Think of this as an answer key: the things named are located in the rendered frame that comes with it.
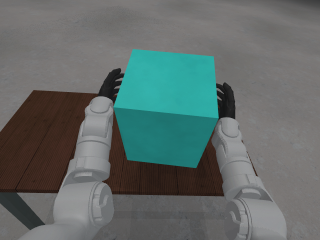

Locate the table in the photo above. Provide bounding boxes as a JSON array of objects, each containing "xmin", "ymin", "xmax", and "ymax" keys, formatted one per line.
[{"xmin": 0, "ymin": 90, "xmax": 258, "ymax": 230}]

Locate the left robot hand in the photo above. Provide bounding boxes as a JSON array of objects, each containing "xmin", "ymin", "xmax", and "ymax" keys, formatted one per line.
[{"xmin": 97, "ymin": 68, "xmax": 125, "ymax": 102}]

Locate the right robot upper arm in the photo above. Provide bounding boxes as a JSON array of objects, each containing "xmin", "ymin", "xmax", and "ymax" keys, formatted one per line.
[{"xmin": 223, "ymin": 197, "xmax": 287, "ymax": 240}]

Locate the carton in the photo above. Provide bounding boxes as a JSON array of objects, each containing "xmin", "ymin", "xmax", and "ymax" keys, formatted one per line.
[{"xmin": 113, "ymin": 49, "xmax": 219, "ymax": 168}]

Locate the right robot hand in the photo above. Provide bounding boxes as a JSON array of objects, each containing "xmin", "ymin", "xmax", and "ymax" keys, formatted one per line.
[{"xmin": 216, "ymin": 82, "xmax": 236, "ymax": 120}]

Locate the left robot upper arm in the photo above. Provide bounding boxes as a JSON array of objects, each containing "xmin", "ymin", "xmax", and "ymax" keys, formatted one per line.
[{"xmin": 17, "ymin": 181, "xmax": 115, "ymax": 240}]

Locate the robot left forearm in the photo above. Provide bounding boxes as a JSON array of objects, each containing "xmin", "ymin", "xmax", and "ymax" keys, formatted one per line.
[{"xmin": 53, "ymin": 96, "xmax": 114, "ymax": 220}]

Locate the robot right forearm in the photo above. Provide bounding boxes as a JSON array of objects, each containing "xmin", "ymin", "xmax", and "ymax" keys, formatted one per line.
[{"xmin": 211, "ymin": 117, "xmax": 287, "ymax": 235}]

